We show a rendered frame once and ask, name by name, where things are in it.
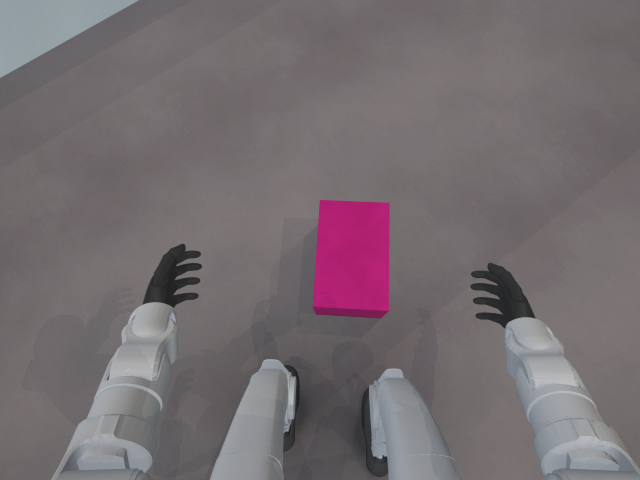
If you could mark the right robot hand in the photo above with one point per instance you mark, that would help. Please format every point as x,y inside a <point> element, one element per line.
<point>513,303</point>

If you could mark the robot right shin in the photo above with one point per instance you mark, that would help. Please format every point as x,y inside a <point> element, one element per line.
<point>378,439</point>

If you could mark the left robot forearm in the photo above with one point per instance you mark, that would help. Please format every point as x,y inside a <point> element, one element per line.
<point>119,432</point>

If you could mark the left robot hand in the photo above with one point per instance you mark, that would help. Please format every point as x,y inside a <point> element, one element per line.
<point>163,284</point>

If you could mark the robot right thigh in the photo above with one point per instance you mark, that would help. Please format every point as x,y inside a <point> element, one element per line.
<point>416,448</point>

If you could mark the right robot forearm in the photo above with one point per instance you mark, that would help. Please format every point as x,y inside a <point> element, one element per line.
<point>569,431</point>

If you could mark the carton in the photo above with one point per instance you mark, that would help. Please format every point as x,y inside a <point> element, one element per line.
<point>352,259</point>

